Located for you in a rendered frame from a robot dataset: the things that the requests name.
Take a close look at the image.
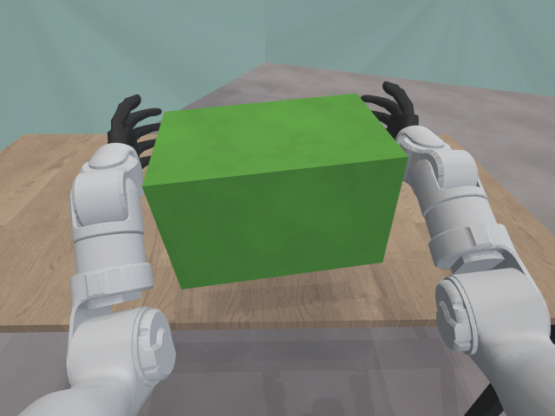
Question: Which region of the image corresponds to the left robot hand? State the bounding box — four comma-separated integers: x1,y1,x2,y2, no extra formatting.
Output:
108,94,162,169

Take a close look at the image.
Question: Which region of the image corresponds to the carton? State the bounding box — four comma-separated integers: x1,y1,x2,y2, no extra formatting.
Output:
142,94,408,289

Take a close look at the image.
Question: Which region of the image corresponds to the table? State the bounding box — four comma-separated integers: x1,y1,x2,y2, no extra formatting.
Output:
0,134,555,416

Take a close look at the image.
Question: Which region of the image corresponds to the left robot upper arm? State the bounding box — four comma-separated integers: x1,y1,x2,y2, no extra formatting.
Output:
17,307,176,416

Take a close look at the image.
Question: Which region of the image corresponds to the right robot upper arm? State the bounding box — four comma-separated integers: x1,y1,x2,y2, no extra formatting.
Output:
435,268,555,416

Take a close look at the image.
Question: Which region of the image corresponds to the left robot forearm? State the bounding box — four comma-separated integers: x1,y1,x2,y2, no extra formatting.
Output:
67,143,154,385

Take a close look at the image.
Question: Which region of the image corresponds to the right robot hand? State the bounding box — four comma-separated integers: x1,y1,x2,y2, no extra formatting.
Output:
361,81,419,140

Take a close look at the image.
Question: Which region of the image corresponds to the right robot forearm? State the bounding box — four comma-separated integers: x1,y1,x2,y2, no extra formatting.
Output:
395,126,551,336

